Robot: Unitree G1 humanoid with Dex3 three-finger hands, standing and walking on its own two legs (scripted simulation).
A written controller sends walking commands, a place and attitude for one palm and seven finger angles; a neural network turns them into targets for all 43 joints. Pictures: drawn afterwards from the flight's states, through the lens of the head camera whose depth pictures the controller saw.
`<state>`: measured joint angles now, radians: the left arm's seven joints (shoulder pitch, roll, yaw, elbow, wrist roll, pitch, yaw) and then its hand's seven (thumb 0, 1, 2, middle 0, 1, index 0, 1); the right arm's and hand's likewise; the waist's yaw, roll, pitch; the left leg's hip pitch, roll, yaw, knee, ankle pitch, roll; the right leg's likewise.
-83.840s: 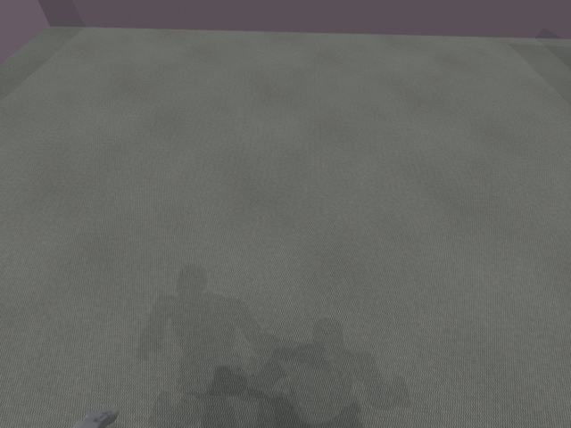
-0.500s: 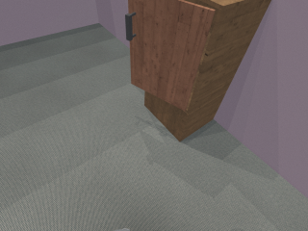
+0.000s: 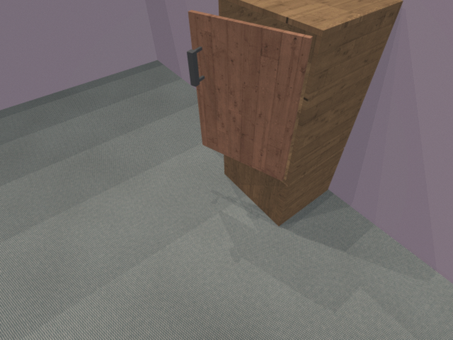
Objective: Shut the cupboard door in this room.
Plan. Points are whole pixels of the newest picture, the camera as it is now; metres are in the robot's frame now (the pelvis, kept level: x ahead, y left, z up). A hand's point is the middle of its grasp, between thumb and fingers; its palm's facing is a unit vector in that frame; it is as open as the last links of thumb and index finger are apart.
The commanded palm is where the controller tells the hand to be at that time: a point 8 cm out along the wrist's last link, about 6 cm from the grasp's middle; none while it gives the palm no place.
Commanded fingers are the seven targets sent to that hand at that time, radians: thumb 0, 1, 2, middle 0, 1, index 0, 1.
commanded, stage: let the arm hang, fingers relaxed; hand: left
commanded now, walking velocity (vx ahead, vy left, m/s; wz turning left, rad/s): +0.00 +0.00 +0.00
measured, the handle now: (197, 66) +1.00 +0.17 +0.01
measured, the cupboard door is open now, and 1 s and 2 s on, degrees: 19 19 19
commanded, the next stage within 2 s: look to check the result in 0.28 s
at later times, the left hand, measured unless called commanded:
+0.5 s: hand out of the picture +0.08 +0.21 -0.16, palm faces -0.03 -0.95 -0.30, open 7.3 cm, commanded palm none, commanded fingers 0.00 0.90 0.90 -0.20 -0.30 -0.20 -0.30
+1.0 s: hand out of the picture +0.08 +0.21 -0.16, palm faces -0.02 -0.95 -0.30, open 7.4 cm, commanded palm none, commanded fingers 0.00 0.90 0.90 -0.20 -0.30 -0.20 -0.30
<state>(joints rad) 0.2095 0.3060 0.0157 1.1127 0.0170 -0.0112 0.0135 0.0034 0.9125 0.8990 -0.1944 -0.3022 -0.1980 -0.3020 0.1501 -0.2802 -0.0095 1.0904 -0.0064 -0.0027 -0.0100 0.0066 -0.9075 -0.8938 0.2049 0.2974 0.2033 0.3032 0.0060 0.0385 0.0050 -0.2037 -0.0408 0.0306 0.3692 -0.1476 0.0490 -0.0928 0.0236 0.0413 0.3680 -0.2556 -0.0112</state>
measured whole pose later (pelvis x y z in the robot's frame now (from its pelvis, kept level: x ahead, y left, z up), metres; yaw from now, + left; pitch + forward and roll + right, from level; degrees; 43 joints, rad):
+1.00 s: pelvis +0.03 -0.02 +0.00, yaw -1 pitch -1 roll +0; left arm 0.18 0.28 0.01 1.13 0.01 -0.02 0.02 0.00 0.91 0.90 -0.20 -0.30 -0.20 -0.30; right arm 0.13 -0.29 0.00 1.13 -0.01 0.00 -0.02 0.01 -0.91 -0.89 0.20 0.30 0.20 0.30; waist 0.00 0.00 0.03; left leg -0.14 -0.02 0.03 0.33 -0.17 0.02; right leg -0.01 0.05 0.05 0.28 -0.25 -0.04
